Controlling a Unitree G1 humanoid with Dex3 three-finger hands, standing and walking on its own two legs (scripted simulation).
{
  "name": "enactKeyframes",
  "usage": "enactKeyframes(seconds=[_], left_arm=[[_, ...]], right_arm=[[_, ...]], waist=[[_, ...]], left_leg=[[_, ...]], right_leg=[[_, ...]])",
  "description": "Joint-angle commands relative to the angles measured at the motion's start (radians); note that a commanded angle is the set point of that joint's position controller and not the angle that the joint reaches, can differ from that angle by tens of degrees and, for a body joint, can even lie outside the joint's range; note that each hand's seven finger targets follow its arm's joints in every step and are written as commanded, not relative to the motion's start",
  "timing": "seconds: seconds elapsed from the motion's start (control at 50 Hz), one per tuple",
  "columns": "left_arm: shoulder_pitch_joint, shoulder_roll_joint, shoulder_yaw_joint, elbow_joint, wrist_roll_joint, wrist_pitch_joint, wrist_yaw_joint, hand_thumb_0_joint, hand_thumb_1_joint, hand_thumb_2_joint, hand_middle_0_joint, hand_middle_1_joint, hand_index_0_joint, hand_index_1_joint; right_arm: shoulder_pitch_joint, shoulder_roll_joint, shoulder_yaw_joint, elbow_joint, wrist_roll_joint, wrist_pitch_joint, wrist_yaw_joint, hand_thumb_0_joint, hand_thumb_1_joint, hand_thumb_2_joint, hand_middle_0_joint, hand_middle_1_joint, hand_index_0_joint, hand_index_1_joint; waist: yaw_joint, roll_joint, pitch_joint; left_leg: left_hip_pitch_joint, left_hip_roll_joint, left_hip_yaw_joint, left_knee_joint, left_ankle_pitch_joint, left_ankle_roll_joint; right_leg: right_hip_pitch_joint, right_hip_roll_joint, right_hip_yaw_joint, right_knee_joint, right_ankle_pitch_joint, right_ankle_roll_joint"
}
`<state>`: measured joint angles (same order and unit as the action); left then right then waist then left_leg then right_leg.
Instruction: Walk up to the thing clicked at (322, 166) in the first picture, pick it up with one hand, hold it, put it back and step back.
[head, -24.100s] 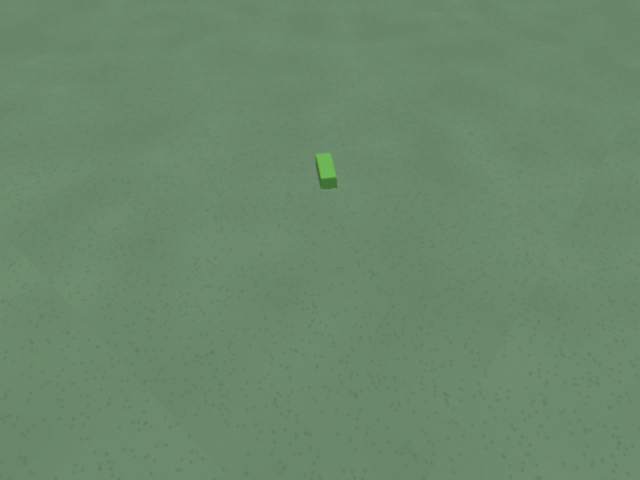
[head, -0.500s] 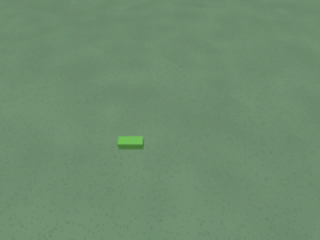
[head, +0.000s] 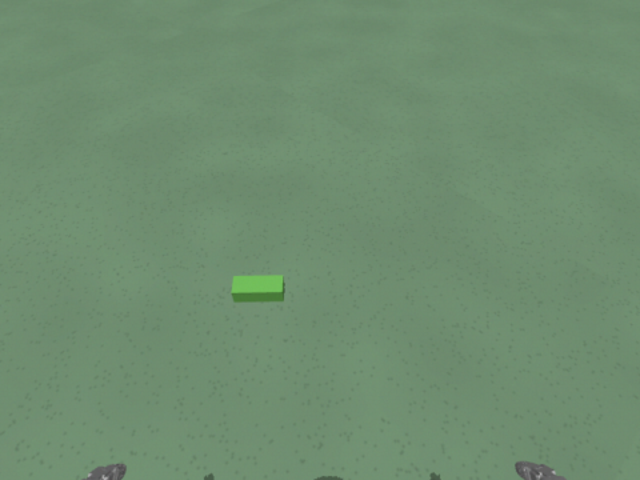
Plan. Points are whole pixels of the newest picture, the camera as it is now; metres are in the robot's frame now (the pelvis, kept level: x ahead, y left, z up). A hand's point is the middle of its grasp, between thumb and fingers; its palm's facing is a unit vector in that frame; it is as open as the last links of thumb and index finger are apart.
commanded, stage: stand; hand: left
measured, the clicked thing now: (258, 288) +0.83 +0.23 -0.75
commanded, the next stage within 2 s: walk up in 1.00 s
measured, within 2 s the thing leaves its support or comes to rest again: neither
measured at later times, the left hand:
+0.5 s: hand out of the picture +0.07 +0.24 -0.15, palm faces -0.02 -0.94 -0.35, open 7.4 cm
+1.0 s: hand out of the picture +0.05 +0.24 -0.15, palm faces -0.02 -0.94 -0.35, open 7.4 cm
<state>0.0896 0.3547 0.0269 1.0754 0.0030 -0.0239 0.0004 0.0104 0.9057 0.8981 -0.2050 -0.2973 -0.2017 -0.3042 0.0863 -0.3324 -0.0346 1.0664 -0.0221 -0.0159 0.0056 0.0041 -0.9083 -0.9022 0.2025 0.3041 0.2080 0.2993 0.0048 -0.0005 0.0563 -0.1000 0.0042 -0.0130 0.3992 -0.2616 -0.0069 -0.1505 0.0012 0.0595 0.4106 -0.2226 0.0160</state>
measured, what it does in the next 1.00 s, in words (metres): stands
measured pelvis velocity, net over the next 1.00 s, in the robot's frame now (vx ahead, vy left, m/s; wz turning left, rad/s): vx -0.01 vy -0.02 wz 0.01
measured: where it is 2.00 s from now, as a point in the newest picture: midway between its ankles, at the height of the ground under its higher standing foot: (315, 449)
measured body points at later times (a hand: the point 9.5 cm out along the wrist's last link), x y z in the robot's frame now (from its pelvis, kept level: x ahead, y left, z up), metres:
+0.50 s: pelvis -0.01 -0.01 +0.01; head +0.00 -0.02 +0.45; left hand +0.07 +0.29 -0.12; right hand +0.06 -0.31 -0.13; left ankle -0.03 +0.12 -0.74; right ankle +0.00 -0.13 -0.74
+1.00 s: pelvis -0.01 -0.02 +0.00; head +0.00 -0.02 +0.45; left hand +0.06 +0.29 -0.13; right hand +0.05 -0.32 -0.13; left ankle -0.03 +0.12 -0.74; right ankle +0.00 -0.13 -0.74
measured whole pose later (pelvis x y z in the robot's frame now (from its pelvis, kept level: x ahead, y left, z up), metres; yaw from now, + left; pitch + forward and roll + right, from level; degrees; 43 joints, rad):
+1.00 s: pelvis -0.01 -0.02 +0.00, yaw +1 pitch -2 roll +0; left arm 0.11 0.36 0.00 1.13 0.01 -0.02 0.00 0.01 0.91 0.90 -0.21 -0.30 -0.20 -0.30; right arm 0.13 -0.35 -0.01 1.13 -0.01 -0.01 0.01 0.00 -0.91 -0.90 0.20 0.30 0.21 0.30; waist -0.01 0.01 0.05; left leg -0.09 0.03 -0.03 0.31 -0.19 -0.03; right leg -0.14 0.02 0.04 0.34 -0.16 -0.01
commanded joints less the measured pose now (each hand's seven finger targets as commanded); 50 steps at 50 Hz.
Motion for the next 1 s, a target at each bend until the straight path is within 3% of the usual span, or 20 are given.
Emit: enactKeyframes(seconds=[0.0,0.02,0.08,0.22,0.28,0.38,0.62,0.72,0.82,0.88,0.92,0.96,0.98], left_arm=[[-0.059,0.197,0.027,-0.049,0.001,-0.015,0.011,0.000,0.900,0.900,-0.200,-0.300,-0.200,-0.300],[-0.047,0.196,0.025,-0.042,0.003,-0.016,0.013,0.000,0.900,0.900,-0.200,-0.300,-0.200,-0.300],[-0.054,0.206,0.023,-0.031,0.001,-0.016,0.014,0.000,0.900,0.900,-0.200,-0.300,-0.200,-0.300],[-0.065,0.207,0.016,-0.013,0.003,-0.013,0.012,0.000,0.900,0.900,-0.200,-0.300,-0.200,-0.300],[-0.062,0.208,0.014,-0.007,0.004,-0.014,0.012,0.000,0.900,0.900,-0.200,-0.300,-0.200,-0.300],[-0.057,0.216,0.013,-0.004,0.005,-0.018,0.012,0.000,0.900,0.900,-0.200,-0.300,-0.200,-0.300],[-0.031,0.222,0.012,0.005,0.001,-0.013,0.008,0.000,0.900,0.900,-0.200,-0.300,-0.200,-0.300],[-0.034,0.222,0.012,-0.001,0.002,-0.015,0.006,0.000,0.900,0.900,-0.200,-0.300,-0.200,-0.300],[-0.022,0.228,0.012,0.001,0.003,-0.013,0.006,0.000,0.900,0.900,-0.200,-0.300,-0.200,-0.300],[-0.030,0.226,0.011,-0.005,0.002,-0.012,0.006,0.000,0.900,0.900,-0.200,-0.300,-0.200,-0.300],[-0.027,0.224,0.009,-0.009,0.004,-0.015,0.006,0.000,0.900,0.900,-0.200,-0.300,-0.200,-0.300],[-0.019,0.223,0.009,-0.005,0.004,-0.014,0.006,0.000,0.900,0.900,-0.200,-0.300,-0.200,-0.300],[0.055,0.279,0.063,-0.053,0.016,-0.022,-0.015,0.000,0.900,0.900,-0.200,-0.300,-0.200,-0.300]], right_arm=[[-0.050,-0.221,-0.036,-0.048,0.019,-0.019,-0.014,0.000,-0.900,-0.900,0.200,0.300,0.200,0.300],[-0.062,-0.225,-0.038,-0.042,0.020,-0.021,-0.015,0.000,-0.900,-0.900,0.200,0.300,0.200,0.300],[-0.050,-0.222,-0.032,-0.027,0.020,-0.020,-0.015,0.000,-0.900,-0.900,0.200,0.300,0.200,0.300],[-0.062,-0.221,-0.024,-0.005,0.018,-0.012,-0.010,0.000,-0.900,-0.900,0.200,0.300,0.200,0.300],[-0.055,-0.224,-0.023,0.002,0.017,-0.010,-0.009,0.000,-0.900,-0.900,0.200,0.300,0.200,0.300],[-0.041,-0.220,-0.021,0.008,0.017,-0.012,-0.008,0.000,-0.900,-0.900,0.200,0.300,0.200,0.300],[-0.013,-0.222,-0.015,0.020,0.015,-0.009,-0.006,0.000,-0.900,-0.900,0.200,0.300,0.200,0.300],[-0.002,-0.226,-0.012,0.015,0.013,-0.014,-0.008,0.000,-0.900,-0.900,0.200,0.300,0.200,0.300],[0.004,-0.223,-0.010,0.014,0.014,-0.010,-0.007,0.000,-0.900,-0.900,0.200,0.300,0.200,0.300],[0.013,-0.229,-0.010,0.013,0.013,-0.010,-0.007,0.000,-0.900,-0.900,0.200,0.300,0.200,0.300],[0.007,-0.232,-0.011,0.009,0.013,-0.011,-0.007,0.000,-0.900,-0.900,0.200,0.300,0.200,0.300],[0.010,-0.226,-0.008,0.010,0.014,-0.011,-0.007,0.000,-0.900,-0.900,0.200,0.300,0.200,0.300],[0.075,-0.286,-0.049,-0.045,-0.004,-0.025,0.009,0.000,-0.900,-0.900,0.200,0.300,0.200,0.300]], waist=[[-0.008,0.006,-0.096],[-0.004,0.011,-0.118],[-0.010,0.001,-0.138],[-0.010,0.006,-0.092],[-0.011,0.009,-0.082],[-0.016,-0.001,-0.099],[-0.012,-0.008,-0.053],[-0.012,-0.001,-0.070],[-0.010,-0.022,-0.047],[-0.012,-0.009,-0.047],[-0.011,0.002,-0.079],[-0.010,-0.004,-0.068],[-0.002,-0.008,-0.169]], left_leg=[[0.007,0.120,-0.087,-0.093,0.326,0.030],[0.046,0.124,-0.087,-0.083,0.380,0.029],[0.062,0.122,-0.076,-0.087,0.401,0.025],[0.019,0.111,-0.077,-0.133,0.217,0.018],[0.011,0.112,-0.078,-0.135,0.184,0.017],[0.026,0.115,-0.080,-0.128,0.207,0.015],[0.005,0.110,-0.083,-0.141,0.105,0.019],[0.003,0.116,-0.085,-0.137,0.150,0.020],[-0.011,0.110,-0.086,-0.140,0.096,0.021],[-0.021,0.109,-0.084,-0.134,0.103,0.021],[-0.003,0.117,-0.086,-0.125,0.161,0.022],[-0.007,0.115,-0.087,-0.130,0.145,0.021],[-0.005,0.061,-0.060,-0.032,-0.260,0.081]], right_leg=[[0.071,-0.113,0.065,-0.052,0.328,-0.039],[0.073,-0.115,0.058,-0.049,0.368,-0.039],[0.097,-0.119,0.057,-0.062,0.398,-0.037],[0.076,-0.115,0.062,-0.113,0.237,-0.035],[0.063,-0.116,0.065,-0.125,0.206,-0.035],[0.066,-0.120,0.067,-0.125,0.236,-0.037],[0.006,-0.112,0.081,-0.153,0.094,-0.037],[0.035,-0.113,0.076,-0.132,0.159,-0.041],[0.008,-0.111,0.081,-0.153,0.070,-0.039],[0.010,-0.116,0.088,-0.151,0.069,-0.042],[0.034,-0.118,0.078,-0.135,0.156,-0.043],[0.026,-0.112,0.073,-0.134,0.134,-0.041],[0.090,-0.061,0.080,-0.087,-0.293,-0.083]])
